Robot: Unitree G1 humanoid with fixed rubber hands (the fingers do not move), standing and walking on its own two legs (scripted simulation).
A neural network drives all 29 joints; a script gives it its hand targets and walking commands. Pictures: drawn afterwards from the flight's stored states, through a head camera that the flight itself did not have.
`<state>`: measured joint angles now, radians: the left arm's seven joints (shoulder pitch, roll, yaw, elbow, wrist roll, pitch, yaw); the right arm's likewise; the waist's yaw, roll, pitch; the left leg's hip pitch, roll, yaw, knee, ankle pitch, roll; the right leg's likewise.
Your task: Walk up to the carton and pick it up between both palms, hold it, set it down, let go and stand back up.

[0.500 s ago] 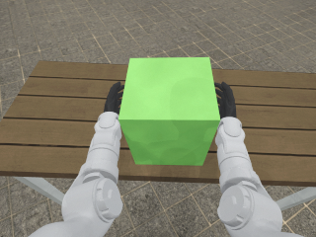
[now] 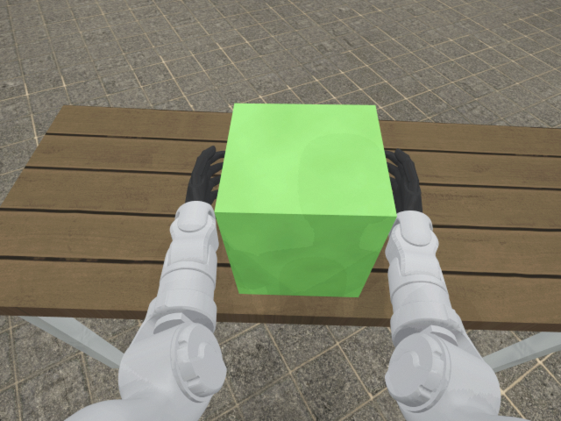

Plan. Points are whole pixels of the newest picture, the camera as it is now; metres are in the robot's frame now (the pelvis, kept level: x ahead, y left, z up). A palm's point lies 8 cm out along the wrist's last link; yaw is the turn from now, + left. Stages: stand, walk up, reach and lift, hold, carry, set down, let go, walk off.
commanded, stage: set down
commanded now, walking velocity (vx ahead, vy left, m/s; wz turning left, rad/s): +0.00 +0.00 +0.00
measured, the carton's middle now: (301, 207) +0.43 +0.04 +0.02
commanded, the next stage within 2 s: none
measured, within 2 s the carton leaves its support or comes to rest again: neither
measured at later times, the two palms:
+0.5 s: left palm (204, 201) +0.40 +0.18 +0.06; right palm (406, 208) +0.42 -0.12 +0.07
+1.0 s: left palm (205, 204) +0.40 +0.18 +0.04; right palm (407, 212) +0.42 -0.12 +0.06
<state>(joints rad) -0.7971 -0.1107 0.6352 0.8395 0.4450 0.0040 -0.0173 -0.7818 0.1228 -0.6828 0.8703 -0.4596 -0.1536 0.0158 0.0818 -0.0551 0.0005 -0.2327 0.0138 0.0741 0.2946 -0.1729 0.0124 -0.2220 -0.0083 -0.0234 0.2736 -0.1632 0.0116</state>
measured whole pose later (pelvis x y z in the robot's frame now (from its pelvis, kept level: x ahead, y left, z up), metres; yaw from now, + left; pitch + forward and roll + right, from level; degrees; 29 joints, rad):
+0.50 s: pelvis +0.00 +0.00 +0.00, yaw -1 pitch +7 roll +0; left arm -0.79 -0.14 0.67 0.79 0.47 -0.04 -0.04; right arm -0.76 0.13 -0.65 0.82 -0.45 -0.15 0.02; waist 0.08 -0.06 0.02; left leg -0.24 0.02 0.08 0.29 -0.17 0.01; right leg -0.24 -0.01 -0.01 0.29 -0.17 0.01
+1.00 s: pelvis -0.01 +0.00 +0.00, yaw -3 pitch +11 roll +0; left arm -0.82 0.01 0.51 1.01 0.31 -0.10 0.04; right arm -0.79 0.00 -0.40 1.00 -0.21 -0.16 -0.02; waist 0.09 -0.07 -0.05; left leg -0.35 0.04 0.11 0.35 -0.19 0.01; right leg -0.34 0.01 0.01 0.31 -0.16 0.00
